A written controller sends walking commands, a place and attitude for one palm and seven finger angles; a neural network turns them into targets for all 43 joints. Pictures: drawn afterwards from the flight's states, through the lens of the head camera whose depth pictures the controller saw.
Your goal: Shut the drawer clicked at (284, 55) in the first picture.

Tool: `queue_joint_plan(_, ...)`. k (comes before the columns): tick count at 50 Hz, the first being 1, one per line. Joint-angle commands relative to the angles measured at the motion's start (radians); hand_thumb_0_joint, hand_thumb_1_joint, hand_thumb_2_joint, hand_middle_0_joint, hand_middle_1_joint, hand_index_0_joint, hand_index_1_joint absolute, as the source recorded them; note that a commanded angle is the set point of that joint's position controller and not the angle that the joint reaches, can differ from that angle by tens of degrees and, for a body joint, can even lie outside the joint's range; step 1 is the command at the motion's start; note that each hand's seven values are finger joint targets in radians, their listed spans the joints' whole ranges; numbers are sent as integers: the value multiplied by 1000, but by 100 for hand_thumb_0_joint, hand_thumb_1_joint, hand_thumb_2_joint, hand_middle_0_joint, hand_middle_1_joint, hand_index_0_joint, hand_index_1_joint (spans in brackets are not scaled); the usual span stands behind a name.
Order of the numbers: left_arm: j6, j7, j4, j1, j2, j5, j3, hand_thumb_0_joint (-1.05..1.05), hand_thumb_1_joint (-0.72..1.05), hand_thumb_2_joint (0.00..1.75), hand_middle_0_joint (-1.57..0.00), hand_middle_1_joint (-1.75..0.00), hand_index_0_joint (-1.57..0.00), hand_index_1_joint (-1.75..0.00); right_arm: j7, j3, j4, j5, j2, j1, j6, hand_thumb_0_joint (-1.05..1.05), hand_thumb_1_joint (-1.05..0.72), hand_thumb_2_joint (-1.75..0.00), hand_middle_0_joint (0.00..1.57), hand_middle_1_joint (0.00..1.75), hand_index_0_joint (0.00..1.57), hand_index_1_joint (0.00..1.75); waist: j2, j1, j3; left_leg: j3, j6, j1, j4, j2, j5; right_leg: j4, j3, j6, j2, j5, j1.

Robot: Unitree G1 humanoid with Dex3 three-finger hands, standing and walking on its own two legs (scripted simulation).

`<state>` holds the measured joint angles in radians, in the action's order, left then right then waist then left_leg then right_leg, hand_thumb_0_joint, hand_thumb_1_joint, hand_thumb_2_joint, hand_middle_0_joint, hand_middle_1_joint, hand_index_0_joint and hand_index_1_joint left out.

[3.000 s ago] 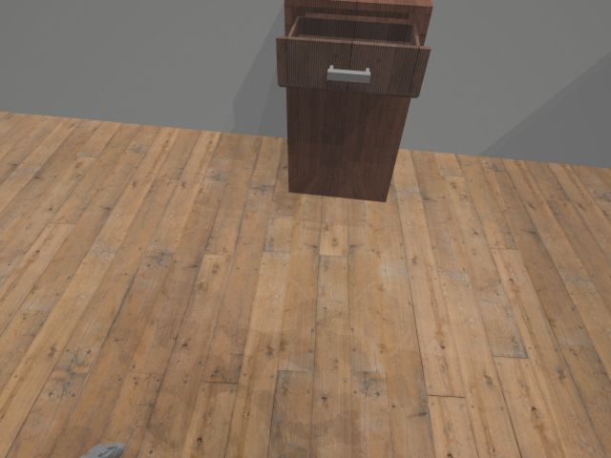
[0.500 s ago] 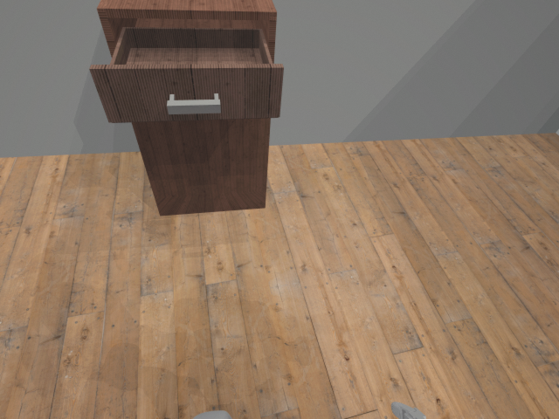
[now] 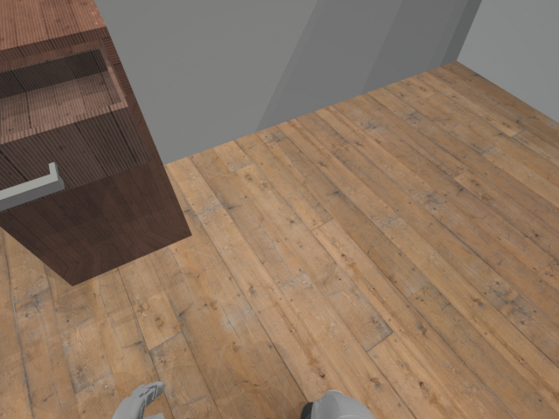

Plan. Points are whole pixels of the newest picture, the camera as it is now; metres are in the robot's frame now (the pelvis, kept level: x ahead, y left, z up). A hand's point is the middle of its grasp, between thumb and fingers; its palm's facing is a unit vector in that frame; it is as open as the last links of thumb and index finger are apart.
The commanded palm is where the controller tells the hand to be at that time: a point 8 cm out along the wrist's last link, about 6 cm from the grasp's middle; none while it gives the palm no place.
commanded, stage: turn to face it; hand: left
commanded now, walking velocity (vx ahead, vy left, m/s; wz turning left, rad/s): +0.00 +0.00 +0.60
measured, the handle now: (22, 185) +0.48 +0.46 +0.02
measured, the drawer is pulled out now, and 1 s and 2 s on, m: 0.28 0.28 0.28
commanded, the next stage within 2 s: take the last steps up to it in 0.88 s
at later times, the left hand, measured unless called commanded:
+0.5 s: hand out of the picture +0.03 +0.23 -0.17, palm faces +0.33 -0.92 -0.19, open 7.3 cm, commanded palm none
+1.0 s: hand out of the picture +0.01 +0.18 -0.13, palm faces +0.46 -0.85 -0.25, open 7.4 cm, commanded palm none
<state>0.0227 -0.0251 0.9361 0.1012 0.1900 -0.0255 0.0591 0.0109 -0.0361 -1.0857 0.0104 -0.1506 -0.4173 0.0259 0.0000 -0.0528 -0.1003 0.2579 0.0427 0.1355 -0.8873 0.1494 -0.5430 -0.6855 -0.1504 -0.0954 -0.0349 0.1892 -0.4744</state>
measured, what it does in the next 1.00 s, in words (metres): steps on the spot, turning left: left foot, then right foot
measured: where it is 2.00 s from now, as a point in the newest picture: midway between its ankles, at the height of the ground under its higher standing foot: outside the picture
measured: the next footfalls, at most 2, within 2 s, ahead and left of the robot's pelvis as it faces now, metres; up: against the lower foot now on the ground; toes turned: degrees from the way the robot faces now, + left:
left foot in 0.46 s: +0.04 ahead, +0.12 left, +0.00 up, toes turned +23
right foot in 0.94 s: +0.11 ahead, -0.10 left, +0.00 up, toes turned +21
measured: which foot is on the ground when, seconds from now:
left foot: up 0.00-0.44, down 0.46-0.94, up 0.96-1.00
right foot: down 0.00-0.46, up 0.48-0.92, down 0.94-1.00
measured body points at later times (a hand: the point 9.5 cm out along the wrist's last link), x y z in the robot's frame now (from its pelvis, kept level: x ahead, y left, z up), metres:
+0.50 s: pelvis +0.03 +0.02 +0.01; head +0.04 +0.06 +0.46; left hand +0.02 +0.28 -0.15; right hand +0.16 -0.20 -0.12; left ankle +0.01 +0.11 -0.71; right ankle +0.09 -0.07 -0.70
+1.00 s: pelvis +0.03 -0.02 +0.02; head +0.04 -0.04 +0.47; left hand -0.01 +0.22 -0.11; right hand +0.18 -0.22 -0.14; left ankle -0.01 +0.10 -0.69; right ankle +0.08 -0.11 -0.71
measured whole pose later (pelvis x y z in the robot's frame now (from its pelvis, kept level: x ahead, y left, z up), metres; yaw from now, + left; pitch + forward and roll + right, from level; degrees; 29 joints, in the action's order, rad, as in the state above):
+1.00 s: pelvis +0.03 -0.02 +0.02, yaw +26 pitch -2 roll +1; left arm -0.02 0.02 0.97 0.22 0.15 -0.02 0.03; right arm 0.00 -0.06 -1.00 0.02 -0.21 -0.22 -0.06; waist 0.05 -0.01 -0.04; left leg -0.03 0.01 0.36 -0.76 -0.03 -0.42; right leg -0.57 -0.08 -0.02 -0.03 0.30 -0.24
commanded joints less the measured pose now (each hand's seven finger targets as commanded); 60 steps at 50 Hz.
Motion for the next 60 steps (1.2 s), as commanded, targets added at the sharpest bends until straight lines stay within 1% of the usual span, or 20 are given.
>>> queue_joint_plan(1,17,47,6,197,181,14,24,0,90,90,-20,-30,-20,-30,16,-4,62,-11,-47,-43,-4,0,-90,-90,20,30,20,30,-141,77,298,-237,-23,297,-436,-34,13,299,361,-124,-372,-636,438)
queue_joint_plan(5,11,60,-15,49,105,11,1,0,90,90,-20,-30,-20,-30,15,-8,23,2,-44,-65,-47,0,-90,-90,20,30,20,30,-72,1,141,-252,-14,254,-326,-18,135,397,136,-53,-307,-365,182)
queue_joint_plan(10,-12,65,-19,66,103,6,12,0,90,90,-20,-30,-20,-30,1,-19,60,8,-44,10,-70,0,-90,-90,20,30,20,30,-73,27,101,-203,-3,295,-212,-28,140,458,89,-53,-322,-46,172)
queue_joint_plan(16,-23,68,-27,116,128,-7,34,0,90,90,-20,-30,-20,-30,-16,-28,135,9,-40,135,-65,0,-90,-90,20,30,20,30,-96,69,91,-155,-10,296,7,-38,81,418,66,-56,-366,-9,232)
queue_joint_plan(19,-30,64,-34,114,150,-6,40,0,90,90,-20,-30,-20,-30,-18,-30,153,10,-53,124,-62,0,-90,-90,20,30,20,30,-103,54,109,-128,-21,220,127,-56,121,359,26,-31,-367,2,215)
queue_joint_plan(21,-39,59,-37,113,141,4,39,0,90,90,-20,-30,-20,-30,-19,-35,153,12,-79,78,-56,0,-90,-90,20,30,20,30,-25,26,133,-151,-35,89,333,-59,238,218,-31,34,-321,45,153)
queue_joint_plan(22,-45,52,-54,121,110,12,35,0,90,90,-20,-30,-20,-30,-17,-49,152,16,-147,44,-48,0,-90,-90,20,30,20,30,170,9,143,-354,-92,27,483,59,318,55,-81,97,-229,152,44)
queue_joint_plan(23,-48,46,-98,80,62,17,23,0,90,90,-20,-30,-20,-30,-7,-66,169,23,-242,22,-42,0,-90,-90,20,30,20,30,387,-15,102,-664,-221,0,611,276,552,-163,-84,168,-93,412,-145)
queue_joint_plan(24,-49,44,-116,15,86,6,20,0,90,90,-20,-30,-20,-30,2,-70,158,25,-268,17,-43,0,-90,-90,20,30,20,30,262,-32,104,-673,-291,18,613,320,634,-341,41,149,-77,428,-152)
queue_joint_plan(27,-50,35,-62,61,93,4,31,0,90,90,-20,-30,-20,-30,19,-50,175,14,-221,158,-24,0,-90,-90,20,30,20,30,154,40,124,-477,-221,0,565,170,713,-471,128,155,-74,234,-162)
queue_joint_plan(30,-51,35,-17,130,103,11,28,0,90,90,-20,-30,-20,-30,21,-41,178,4,-207,177,-16,0,-90,-90,20,30,20,30,107,54,152,-362,-192,-68,543,91,854,-448,118,176,-58,156,-120)
queue_joint_plan(38,-65,51,-20,92,91,16,17,0,90,90,-20,-30,-20,-30,15,-50,148,12,-219,144,-39,0,-90,-90,20,30,20,30,135,21,85,-450,-226,-26,582,101,655,-202,116,180,-35,243,2)
queue_joint_plan(42,-55,56,-11,147,80,20,13,0,90,90,-20,-30,-20,-30,9,-53,156,16,-226,197,-48,0,-90,-90,20,30,20,30,178,46,87,-490,-219,58,562,97,591,-32,114,157,-10,224,140)
queue_joint_plan(44,-43,60,10,207,82,20,13,0,90,90,-20,-30,-20,-30,6,-52,158,9,-217,222,-50,0,-90,-90,20,30,20,30,135,76,99,-482,-187,135,510,67,531,141,108,151,-2,86,274)
queue_joint_plan(45,-33,63,18,230,100,16,16,0,90,90,-20,-30,-20,-30,2,-51,157,2,-200,226,-48,0,-90,-90,20,30,20,30,82,91,107,-457,-146,197,453,21,470,275,115,151,-19,-8,367)
queue_joint_plan(46,-20,69,16,241,152,4,23,0,90,90,-20,-30,-20,-30,-3,-44,161,-7,-143,202,-47,0,-90,-90,20,30,20,30,-107,87,118,-365,-82,299,304,-71,298,396,272,114,-170,-10,448)
queue_joint_plan(47,-15,69,1,240,234,-3,35,0,90,90,-20,-30,-20,-30,-3,-37,196,-6,-98,217,-52,0,-90,-90,20,30,20,30,-335,88,81,-252,-25,390,102,-190,14,451,490,12,-383,-117,394)
queue_joint_plan(48,-19,67,-17,233,228,5,28,0,90,90,-20,-30,-20,-30,-2,-53,192,2,-146,229,-65,0,-90,-90,20,30,20,30,-234,95,86,-315,-35,336,-53,-163,-29,458,466,-53,-417,-79,263)
queue_joint_plan(52,-5,61,-28,143,126,10,13,0,90,90,-20,-30,-20,-30,-21,-57,124,19,-134,171,-75,0,-90,-90,20,30,20,30,-152,40,10,-295,-21,391,-255,-118,199,503,304,3,-249,177,226)
queue_joint_plan(60,29,50,49,336,117,0,13,0,90,90,-20,-30,-20,-30,-36,-50,129,22,-112,248,-48,0,-90,-90,20,30,20,30,-118,111,-2,-244,-8,470,-99,-67,245,565,319,-24,-284,312,390)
